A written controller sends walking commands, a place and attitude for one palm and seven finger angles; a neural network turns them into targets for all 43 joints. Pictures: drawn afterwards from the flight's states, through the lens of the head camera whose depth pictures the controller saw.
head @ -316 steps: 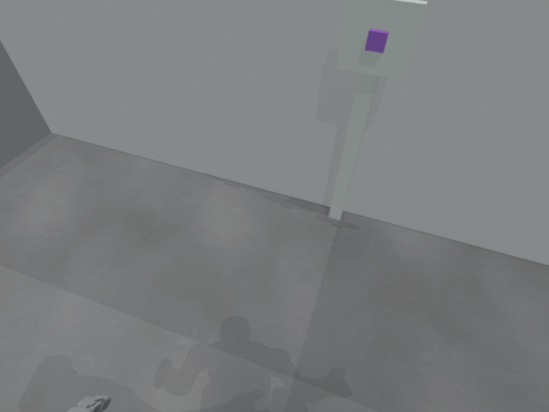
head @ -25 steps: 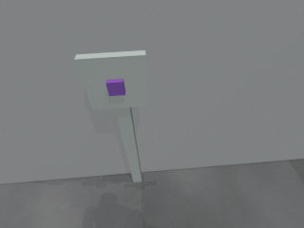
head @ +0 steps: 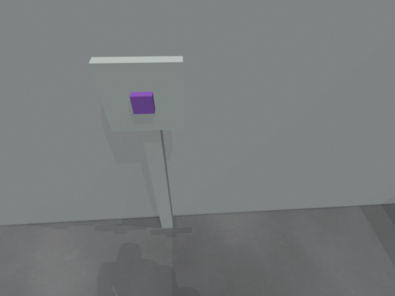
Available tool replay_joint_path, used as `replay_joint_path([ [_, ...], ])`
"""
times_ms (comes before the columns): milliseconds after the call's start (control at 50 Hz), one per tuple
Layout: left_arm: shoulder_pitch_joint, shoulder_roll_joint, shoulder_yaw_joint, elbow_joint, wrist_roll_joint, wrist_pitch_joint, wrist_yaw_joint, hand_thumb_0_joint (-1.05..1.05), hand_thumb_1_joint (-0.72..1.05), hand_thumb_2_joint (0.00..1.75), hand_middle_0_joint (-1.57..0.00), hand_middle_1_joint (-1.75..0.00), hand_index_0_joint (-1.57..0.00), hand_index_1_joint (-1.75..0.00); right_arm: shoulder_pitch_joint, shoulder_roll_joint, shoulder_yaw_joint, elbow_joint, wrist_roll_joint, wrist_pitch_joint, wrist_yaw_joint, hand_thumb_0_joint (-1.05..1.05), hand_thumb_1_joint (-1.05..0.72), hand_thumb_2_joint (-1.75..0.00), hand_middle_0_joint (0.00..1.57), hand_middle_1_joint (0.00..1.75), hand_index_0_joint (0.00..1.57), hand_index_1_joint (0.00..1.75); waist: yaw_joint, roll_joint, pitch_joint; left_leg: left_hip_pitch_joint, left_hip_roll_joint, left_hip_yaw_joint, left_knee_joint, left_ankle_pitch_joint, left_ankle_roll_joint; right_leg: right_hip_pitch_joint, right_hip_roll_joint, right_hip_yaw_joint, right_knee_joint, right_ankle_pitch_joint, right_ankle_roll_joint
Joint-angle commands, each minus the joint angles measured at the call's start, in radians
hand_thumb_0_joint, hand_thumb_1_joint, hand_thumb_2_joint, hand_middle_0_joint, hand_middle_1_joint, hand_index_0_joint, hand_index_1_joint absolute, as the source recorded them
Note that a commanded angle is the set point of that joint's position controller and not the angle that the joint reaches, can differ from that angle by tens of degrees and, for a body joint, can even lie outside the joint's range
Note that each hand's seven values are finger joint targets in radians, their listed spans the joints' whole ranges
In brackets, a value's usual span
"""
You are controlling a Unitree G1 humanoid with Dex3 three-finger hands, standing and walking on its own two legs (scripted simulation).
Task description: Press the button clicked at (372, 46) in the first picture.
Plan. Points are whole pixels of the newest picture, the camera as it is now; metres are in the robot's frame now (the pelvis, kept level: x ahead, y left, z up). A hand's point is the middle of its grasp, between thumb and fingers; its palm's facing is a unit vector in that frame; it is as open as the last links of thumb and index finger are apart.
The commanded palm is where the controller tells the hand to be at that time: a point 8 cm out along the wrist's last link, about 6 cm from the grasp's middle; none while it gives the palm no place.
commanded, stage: look again from close up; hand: left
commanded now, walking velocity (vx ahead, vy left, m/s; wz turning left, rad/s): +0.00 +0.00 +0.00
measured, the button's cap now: (143, 102) +0.55 +0.17 +0.09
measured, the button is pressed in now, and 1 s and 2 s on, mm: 0 0 0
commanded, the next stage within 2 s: shuffle to correct the standing spot in 0.52 s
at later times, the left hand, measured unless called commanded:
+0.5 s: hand out of the picture +0.00 +0.21 -0.19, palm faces +0.05 -0.99 -0.16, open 7.3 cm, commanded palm none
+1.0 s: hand out of the picture -0.15 +0.18 -0.18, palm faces +0.17 -0.97 -0.15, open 7.3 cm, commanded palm none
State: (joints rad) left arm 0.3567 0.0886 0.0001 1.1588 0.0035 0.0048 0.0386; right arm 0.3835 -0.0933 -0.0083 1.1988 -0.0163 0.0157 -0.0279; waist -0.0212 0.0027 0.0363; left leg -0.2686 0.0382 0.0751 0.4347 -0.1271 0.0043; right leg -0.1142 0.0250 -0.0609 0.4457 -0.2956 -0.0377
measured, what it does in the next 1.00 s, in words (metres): stands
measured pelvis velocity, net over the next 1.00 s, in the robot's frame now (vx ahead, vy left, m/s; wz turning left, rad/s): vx -0.04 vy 0.03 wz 0.08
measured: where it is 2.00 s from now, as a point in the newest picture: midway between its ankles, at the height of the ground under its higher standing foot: outside the picture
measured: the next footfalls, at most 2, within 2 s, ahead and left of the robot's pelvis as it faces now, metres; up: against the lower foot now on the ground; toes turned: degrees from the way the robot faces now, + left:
left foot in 1.12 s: +0.04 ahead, +0.11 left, +0.00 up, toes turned +12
right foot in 1.66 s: +0.04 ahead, -0.15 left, +0.00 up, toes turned -3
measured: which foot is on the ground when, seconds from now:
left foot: down 0.00-0.94, up 0.96-1.00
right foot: down 0.00-1.00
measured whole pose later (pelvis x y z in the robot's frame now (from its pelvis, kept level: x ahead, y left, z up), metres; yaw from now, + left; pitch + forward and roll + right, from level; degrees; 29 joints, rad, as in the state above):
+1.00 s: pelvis -0.04 +0.03 +0.00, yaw +5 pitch -2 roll -1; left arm 0.54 0.17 0.03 1.05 0.03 0.03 0.02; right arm 0.31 -0.14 -0.03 1.04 -0.03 0.04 -0.01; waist 0.03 -0.04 -0.03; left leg -0.43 -0.01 0.04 0.71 -0.34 0.03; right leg -0.17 0.00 -0.09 0.44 -0.24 -0.04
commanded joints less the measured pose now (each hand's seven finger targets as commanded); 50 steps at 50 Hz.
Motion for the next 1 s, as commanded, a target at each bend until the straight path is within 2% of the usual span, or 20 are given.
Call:
replay_joint_path([
  [0,0.075,0.077,0.010,-0.019,0.001,-0.017,0.010,0.00,0.90,0.90,-0.20,-0.30,-0.20,-0.30,0.042,-0.073,-0.012,-0.028,0.007,-0.018,-0.012,0.00,-0.90,-0.90,0.20,0.30,0.20,0.30,0.008,0.002,0.081,0.083,0.070,-0.102,-0.072,-0.052,0.009,-0.188,-0.129,0.133,-0.165,-0.044,-0.005],
  [20,0.079,0.076,0.010,-0.018,0.001,-0.018,0.010,0.00,0.90,0.90,-0.20,-0.30,-0.20,-0.30,0.043,-0.072,-0.013,-0.029,0.008,-0.020,-0.012,0.00,-0.90,-0.90,0.20,0.30,0.20,0.30,0.010,-0.003,0.075,0.085,0.072,-0.102,-0.074,-0.038,0.010,-0.176,-0.128,0.127,-0.161,-0.022,-0.002],
  [40,0.120,0.108,-0.003,-0.020,0.029,-0.055,0.037,0.00,0.90,0.90,-0.20,-0.30,-0.20,-0.30,-0.096,-0.108,0.002,-0.115,0.003,-0.042,0.006,0.00,-0.90,-0.90,0.20,0.30,0.20,0.30,0.058,-0.005,0.131,-0.053,0.049,-0.085,0.155,-0.005,-0.010,-0.181,-0.168,0.198,-0.172,0.334,0.014],
  [60,0.100,0.142,0.009,-0.039,0.027,-0.070,0.036,0.00,0.90,0.90,-0.20,-0.30,-0.20,-0.30,-0.089,-0.078,0.006,-0.170,0.007,-0.044,0.012,0.00,-0.90,-0.90,0.20,0.30,0.20,0.30,0.005,-0.036,0.073,-0.039,0.037,-0.067,0.152,-0.059,-0.014,-0.134,-0.239,0.198,-0.132,0.586,0.002],
  [80,0.094,0.147,0.012,-0.064,0.023,-0.070,0.033,0.00,0.90,0.90,-0.20,-0.30,-0.20,-0.30,-0.031,-0.044,0.007,-0.156,0.003,-0.043,0.005,0.00,-0.90,-0.90,0.20,0.30,0.20,0.30,0.002,-0.079,-0.008,-0.018,0.019,-0.061,0.132,-0.115,0.002,-0.044,-0.236,0.171,-0.075,0.644,-0.010],
  [120,0.082,0.136,0.013,-0.082,0.014,-0.073,0.032,0.00,0.90,0.90,-0.20,-0.30,-0.20,-0.30,0.001,-0.077,0.001,-0.160,0.005,-0.048,0.004,0.00,-0.90,-0.90,0.20,0.30,0.20,0.30,0.000,-0.170,-0.119,-0.011,0.010,-0.067,0.113,-0.039,0.012,0.039,-0.199,0.137,-0.019,0.673,-0.031],
  [140,0.073,0.132,0.013,-0.097,0.012,-0.068,0.031,0.00,0.90,0.90,-0.20,-0.30,-0.20,-0.30,0.000,-0.088,-0.001,-0.165,0.007,-0.049,0.002,0.00,-0.90,-0.90,0.20,0.30,0.20,0.30,0.000,-0.146,-0.122,0.012,0.017,-0.075,0.092,0.015,0.017,0.025,-0.183,0.127,-0.002,0.597,-0.035],
  [200,0.087,0.111,0.007,-0.108,0.014,-0.039,0.027,0.00,0.90,0.90,-0.20,-0.30,-0.20,-0.30,-0.023,-0.114,0.001,-0.159,0.005,-0.048,-0.004,0.00,-0.90,-0.90,0.20,0.30,0.20,0.30,0.018,0.053,0.006,0.020,0.066,-0.130,0.064,0.132,0.041,-0.118,-0.117,0.095,-0.002,0.192,-0.020],
  [240,0.100,0.111,0.006,-0.115,0.017,-0.028,0.023,0.00,0.90,0.90,-0.20,-0.30,-0.20,-0.30,-0.040,-0.128,-0.005,-0.179,0.003,-0.038,-0.002,0.00,-0.90,-0.90,0.20,0.30,0.20,0.30,0.024,0.030,0.090,-0.053,0.073,-0.163,0.010,-0.024,0.051,-0.165,-0.097,0.089,-0.030,0.028,-0.018],
  [280,0.099,0.118,0.006,-0.127,0.021,-0.025,0.021,0.00,0.90,0.90,-0.20,-0.30,-0.20,-0.30,-0.042,-0.143,-0.007,-0.195,0.001,-0.037,0.001,0.00,-0.90,-0.90,0.20,0.30,0.20,0.30,0.022,-0.016,0.089,-0.059,0.071,-0.171,0.002,-0.048,0.053,-0.163,-0.096,0.083,-0.026,0.020,-0.016],
  [400,0.095,0.145,0.010,-0.166,0.023,-0.010,0.013,0.00,0.90,0.90,-0.20,-0.30,-0.20,-0.30,-0.078,-0.192,-0.019,-0.232,-0.003,-0.033,0.005,0.00,-0.90,-0.90,0.20,0.30,0.20,0.30,0.033,0.075,0.077,-0.100,0.094,-0.231,-0.119,-0.270,0.062,-0.142,-0.080,0.055,0.001,-0.032,-0.006],
  [600,0.122,0.176,0.016,-0.174,0.026,-0.011,0.001,0.00,0.90,0.90,-0.20,-0.30,-0.20,-0.30,-0.113,-0.232,-0.031,-0.249,0.000,-0.029,0.012,0.00,-0.90,-0.90,0.20,0.30,0.20,0.30,0.041,0.044,0.006,-0.081,0.098,-0.253,-0.190,-0.369,0.064,-0.107,-0.082,0.042,-0.018,-0.033,-0.004],
  [700,0.189,0.144,0.016,-0.148,0.033,0.005,-0.008,0.00,0.90,0.90,-0.20,-0.30,-0.20,-0.30,-0.099,-0.238,-0.041,-0.234,-0.007,-0.009,0.010,0.00,-0.90,-0.90,0.20,0.30,0.20,0.30,0.039,0.056,0.024,-0.129,0.122,-0.305,-0.262,-0.554,0.072,-0.113,-0.038,-0.017,0.025,-0.146,-0.002],
  [800,0.266,0.132,0.027,-0.124,0.030,0.014,-0.019,0.00,0.90,0.90,-0.20,-0.30,-0.20,-0.30,-0.104,-0.228,-0.050,-0.226,-0.012,0.000,0.002,0.00,-0.90,-0.90,0.20,0.30,0.20,0.30,0.053,0.044,0.029,-0.158,0.098,-0.271,-0.256,-0.519,0.057,-0.060,-0.021,-0.029,-0.028,-0.127,-0.017],
  [840,0.289,0.133,0.031,-0.118,0.029,0.016,-0.021,0.00,0.90,0.90,-0.20,-0.30,-0.20,-0.30,-0.102,-0.218,-0.052,-0.222,-0.012,0.003,0.000,0.00,-0.90,-0.90,0.20,0.30,0.20,0.30,0.054,0.033,0.024,-0.155,0.074,-0.228,-0.212,-0.508,0.043,-0.061,-0.034,-0.008,-0.061,-0.154,-0.024],
  [860,0.292,0.144,0.034,-0.122,0.030,0.015,-0.022,0.00,0.90,0.90,-0.20,-0.30,-0.20,-0.30,-0.097,-0.207,-0.052,-0.222,-0.012,0.005,-0.002,0.00,-0.90,-0.90,0.20,0.30,0.20,0.30,0.052,-0.031,0.035,-0.157,0.053,-0.197,-0.156,-0.483,0.039,-0.081,-0.054,0.027,-0.106,-0.202,-0.036],
  [900,0.276,0.171,0.044,-0.129,0.029,0.013,-0.018,0.00,0.90,0.90,-0.20,-0.30,-0.20,-0.30,-0.089,-0.155,-0.044,-0.227,-0.010,0.007,-0.002,0.00,-0.90,-0.90,0.20,0.30,0.20,0.30,0.042,-0.168,0.060,-0.180,-0.033,-0.089,0.083,-0.371,0.024,-0.168,-0.160,0.202,-0.225,-0.375,-0.088],
  [920,0.237,0.190,0.051,-0.140,0.028,0.010,-0.012,0.00,0.90,0.90,-0.20,-0.30,-0.20,-0.30,-0.081,-0.125,-0.041,-0.229,-0.008,0.006,-0.001,0.00,-0.90,-0.90,0.20,0.30,0.20,0.30,0.030,-0.253,0.068,-0.180,-0.068,-0.010,0.291,-0.259,0.017,-0.211,-0.254,0.299,-0.318,-0.443,-0.133],
  [960,0.133,0.182,0.054,-0.175,0.025,-0.001,0.000,0.00,0.90,0.90,-0.20,-0.30,-0.20,-0.30,-0.077,-0.118,-0.048,-0.231,-0.006,0.006,0.006,0.00,-0.90,-0.90,0.20,0.30,0.20,0.30,-0.006,-0.181,0.088,-0.208,-0.037,-0.020,0.557,-0.262,0.033,-0.284,-0.314,0.329,-0.358,-0.364,-0.176],
  [980,0.090,0.181,0.050,-0.187,0.028,-0.009,0.001,0.00,0.90,0.90,-0.20,-0.30,-0.20,-0.30,-0.058,-0.109,-0.045,-0.229,-0.003,-0.003,0.013,0.00,-0.90,-0.90,0.20,0.30,0.20,0.30,-0.025,-0.144,0.093,-0.210,-0.012,-0.010,0.538,-0.264,0.038,-0.271,-0.288,0.259,-0.325,-0.262,-0.172],
])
